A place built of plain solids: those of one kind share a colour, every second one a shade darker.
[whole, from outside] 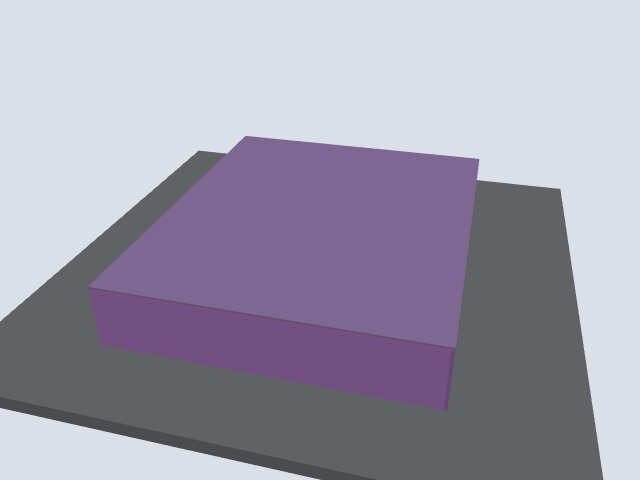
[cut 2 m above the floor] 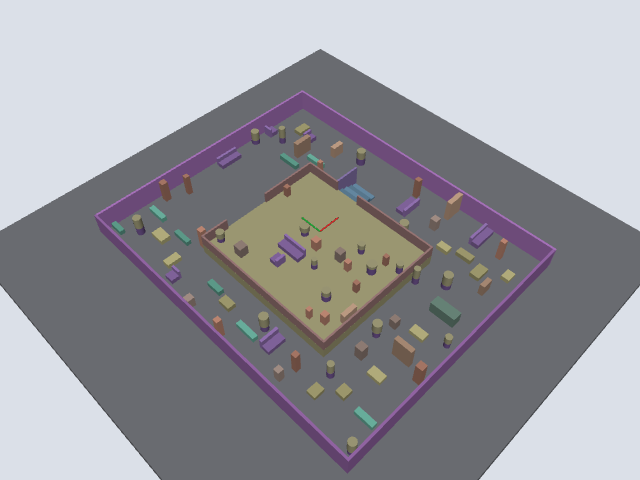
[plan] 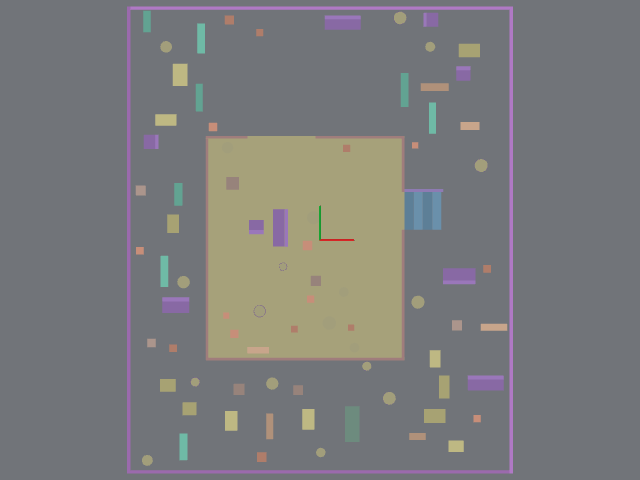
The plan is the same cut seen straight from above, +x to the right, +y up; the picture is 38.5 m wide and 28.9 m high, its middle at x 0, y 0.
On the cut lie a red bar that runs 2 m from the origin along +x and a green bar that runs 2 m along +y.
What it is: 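A room whose floor changes level by 0.98 m; the upper floor's rim is guarded but for openings; in an opening a masonry flight goes down, or there is a bare drop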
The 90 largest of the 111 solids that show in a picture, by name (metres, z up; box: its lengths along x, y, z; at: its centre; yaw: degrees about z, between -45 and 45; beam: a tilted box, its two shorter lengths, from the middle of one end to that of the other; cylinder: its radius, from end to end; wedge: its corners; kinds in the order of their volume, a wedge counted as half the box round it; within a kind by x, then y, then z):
{
 "floor_1": {"box": [11.96, 13.52, 1.03], "at": [-0.9, -0.49, 0.47]},
 "roof_1": {"box": [23.23, 28.12, 0.16], "at": [0.0, 0.0, 4.69]},
 "wall_1": {"box": [0.2, 28.12, 4.66], "at": [-11.51, 0.0, 2.28]},
 "wall_2": {"box": [22.83, 0.2, 4.66], "at": [0.0, -13.96, 2.28]},
 "wall_3": {"box": [22.83, 0.2, 4.66], "at": [0.0, 13.96, 2.28]},
 "wall_4": {"box": [0.2, 28.12, 4.66], "at": [11.51, 0.0, 2.28]},
 "column_1": {"box": [0.47, 0.47, 4.66], "at": [-10.84, -0.65, 2.28]},
 "column_2": {"box": [0.46, 0.46, 4.66], "at": [-8.84, -6.52, 2.28]},
 "column_3": {"box": [0.52, 0.52, 4.66], "at": [-6.44, 6.8, 2.28]},
 "column_4": {"box": [0.37, 0.37, 3.63], "at": [-5.64, -4.55, 2.8]},
 "column_5": {"box": [0.55, 0.55, 4.66], "at": [-5.46, 13.25, 2.28]},
 "column_6": {"box": [0.5, 0.5, 3.63], "at": [-5.15, -5.65, 2.8]},
 "column_7": {"box": [0.44, 0.44, 4.66], "at": [-3.63, 12.48, 2.28]},
 "column_8": {"box": [0.59, 0.59, 4.66], "at": [-3.51, -13.08, 2.28]},
 "column_9": {"box": [0.41, 0.41, 3.63], "at": [-1.54, -5.36, 2.8]},
 "column_10": {"box": [0.59, 0.59, 3.63], "at": [-0.75, -0.33, 2.8]},
 "column_11": {"box": [0.44, 0.44, 3.63], "at": [-0.56, -3.55, 2.8]},
 "column_12": {"box": [0.44, 0.44, 3.63], "at": [1.6, 5.51, 2.8]},
 "column_13": {"box": [0.38, 0.38, 3.63], "at": [1.88, -5.27, 2.8]},
 "column_14": {"box": [0.38, 0.38, 4.66], "at": [5.72, 5.7, 2.28]},
 "column_15": {"box": [0.44, 0.44, 4.66], "at": [9.46, -10.76, 2.28]},
 "column_16": {"box": [0.47, 0.47, 4.66], "at": [10.06, -1.74, 2.28]},
 "parapet_1": {"box": [0.16, 13.2, 1.08], "at": [-6.8, -0.49, 1.52]},
 "parapet_2": {"box": [2.52, 0.16, 1.08], "at": [-5.62, 6.19, 1.52]},
 "parapet_3": {"box": [11.96, 0.16, 1.08], "at": [-0.9, -7.17, 1.52]},
 "parapet_4": {"box": [5.35, 0.16, 1.08], "at": [2.41, 6.19, 1.52]},
 "parapet_5": {"box": [0.16, 7.71, 1.08], "at": [5.0, -3.24, 1.52]},
 "parapet_6": {"box": [0.16, 3.21, 1.08], "at": [5.0, 4.5, 1.52]},
 "case_1": {"box": [1.31, 0.4, 1.4], "at": [-3.72, -6.64, 1.68]},
 "case_2": {"box": [0.42, 1.55, 2.14], "at": [-3.03, -11.22, 1.02]},
 "case_3": {"box": [0.99, 0.42, 1.14], "at": [5.87, -11.83, 0.52]},
 "case_4": {"box": [1.68, 0.47, 1.66], "at": [6.91, 9.21, 0.78]},
 "case_5": {"box": [1.15, 0.48, 1.16], "at": [9.03, 6.86, 0.53]},
 "case_6": {"box": [1.6, 0.43, 2.03], "at": [10.48, -5.25, 0.97]},
 "seat_1": {"box": [1.63, 0.7, 0.47], "at": [-8.69, -4.05, 0.18]},
 "seat_2": {"box": [1.63, 0.25, 0.96], "at": [-8.69, -3.57, 0.43]},
 "seat_3": {"box": [0.7, 2.26, 0.43], "at": [-2.48, 0.73, 1.2]},
 "seat_4": {"box": [0.21, 2.26, 0.87], "at": [-2.03, 0.73, 1.42]},
 "seat_5": {"box": [2.17, 0.62, 0.48], "at": [1.37, 12.97, 0.19]},
 "seat_6": {"box": [2.17, 0.23, 0.88], "at": [1.37, 13.4, 0.39]},
 "seat_7": {"box": [1.97, 0.24, 0.83], "at": [8.38, -2.55, 0.37]},
 "seat_8": {"box": [1.97, 0.74, 0.46], "at": [8.38, -2.07, 0.18]},
 "seat_9": {"box": [2.17, 0.66, 0.5], "at": [9.98, -8.73, 0.2]},
 "seat_10": {"box": [2.17, 0.23, 0.82], "at": [9.98, -8.28, 0.36]},
 "table_1": {"box": [1.27, 0.71, 0.48], "at": [-9.28, 7.22, 0.19]},
 "table_2": {"box": [0.95, 0.78, 0.43], "at": [-9.15, -8.75, 0.17]},
 "table_3": {"box": [0.72, 1.13, 0.5], "at": [-8.84, 0.98, 0.2]},
 "table_4": {"box": [0.89, 1.34, 0.49], "at": [-8.42, 9.94, 0.19]},
 "table_5": {"box": [0.85, 0.8, 0.49], "at": [-7.85, -10.16, 0.2]},
 "table_6": {"box": [0.75, 1.2, 0.43], "at": [-5.35, -10.89, 0.17]},
 "table_7": {"box": [0.73, 1.25, 0.43], "at": [-0.7, -10.8, 0.17]},
 "table_8": {"box": [1.3, 0.85, 0.46], "at": [6.91, -10.59, 0.18]},
 "table_9": {"box": [0.66, 1.05, 0.49], "at": [6.93, -7.16, 0.2]},
 "table_10": {"box": [0.64, 1.39, 0.5], "at": [7.48, -8.85, 0.2]},
 "table_11": {"box": [0.92, 0.71, 0.44], "at": [8.19, -12.42, 0.17]},
 "table_12": {"box": [1.28, 0.82, 0.46], "at": [9.0, 11.41, 0.18]},
 "bush_1": {"cylinder": 0.33, "from": [-10.4, -13.27, 0.51], "to": [-10.4, -13.27, 1.56]},
 "bush_2": {"cylinder": 0.35, "from": [-9.26, 11.63, 0.75], "to": [-9.26, 11.63, 1.78]},
 "bush_3": {"cylinder": 0.38, "from": [-8.21, -2.54, 0.64], "to": [-8.21, -2.54, 1.66]},
 "bush_4": {"cylinder": 0.34, "from": [-5.57, 5.56, 1.43], "to": [-5.57, 5.56, 2.21]},
 "bush_5": {"cylinder": 0.37, "from": [-2.87, -8.64, 0.71], "to": [-2.87, -8.64, 1.59]},
 "bush_6": {"cylinder": 0.4, "from": [-0.38, 1.34, 1.48], "to": [-0.38, 1.34, 2.53]},
 "bush_7": {"cylinder": 0.41, "from": [0.56, -5.0, 1.72], "to": [0.56, -5.0, 2.6]},
 "bush_8": {"cylinder": 0.39, "from": [4.17, -9.53, 0.48], "to": [4.17, -9.53, 1.48]},
 "bush_9": {"cylinder": 0.38, "from": [4.82, 13.37, 0.46], "to": [4.82, 13.37, 1.33]},
 "bush_10": {"cylinder": 0.39, "from": [5.9, -3.74, 0.62], "to": [5.9, -3.74, 1.39]},
 "bush_11": {"cylinder": 0.3, "from": [6.64, 11.63, 0.65], "to": [6.64, 11.63, 1.68]},
 "bush_12": {"cylinder": 0.39, "from": [9.7, 4.48, 0.71], "to": [9.7, 4.48, 1.48]},
 "plinth_1": {"box": [0.61, 0.61, 1.01], "at": [-10.79, 2.97, 0.46]},
 "plinth_2": {"box": [0.51, 0.51, 1.26], "at": [-10.15, -6.2, 0.58]},
 "plinth_3": {"box": [0.77, 0.77, 0.96], "at": [-5.26, 3.4, 1.46]},
 "plinth_4": {"box": [0.67, 0.67, 1.31], "at": [-4.88, -8.99, 0.6]},
 "plinth_5": {"box": [0.58, 0.58, 0.95], "at": [-1.32, -9.04, 0.43]},
 "plinth_6": {"box": [0.61, 0.61, 1.24], "at": [-0.25, -2.46, 1.6]},
 "plinth_7": {"box": [0.62, 0.62, 1.18], "at": [8.25, -5.14, 0.54]},
 "bench_1": {"box": [0.47, 1.89, 0.5], "at": [-9.36, -1.89, 0.2]},
 "bench_2": {"box": [0.49, 1.38, 0.52], "at": [-8.53, 2.75, 0.21]},
 "bench_3": {"box": [0.49, 1.61, 0.49], "at": [-8.21, -12.45, 0.2]},
 "bench_4": {"box": [0.43, 1.68, 0.49], "at": [-7.27, 8.57, 0.2]},
 "bench_5": {"box": [0.47, 1.81, 0.51], "at": [-7.16, 12.13, 0.2]},
 "bench_6": {"box": [0.48, 2.05, 0.51], "at": [5.1, 9.04, 0.21]},
 "bench_7": {"box": [0.43, 1.89, 0.48], "at": [6.78, 7.34, 0.19]},
 "tread_1": {"box": [0.56, 2.27, 0.83], "at": [5.36, 1.76, 0.37]},
 "tread_2": {"box": [0.56, 2.27, 0.64], "at": [5.92, 1.76, 0.27]},
 "tread_3": {"box": [0.56, 2.27, 0.44], "at": [6.47, 1.76, 0.17]},
 "tread_4": {"box": [0.56, 2.27, 0.25], "at": [7.03, 1.76, 0.07]},
 "desk_1": {"box": [0.88, 2.16, 1.07], "at": [1.94, -11.08, 0.49]},
 "cheek_1": {"box": [2.33, 0.18, 2.07], "at": [6.25, 2.98, 0.98]},
 "pot_1": {"cylinder": 0.37, "from": [0.56, -5.0, 0.98], "to": [0.56, -5.0, 1.72]},
 "pot_2": {"cylinder": 0.4, "from": [9.7, 4.48, 0.0], "to": [9.7, 4.48, 0.71]}
}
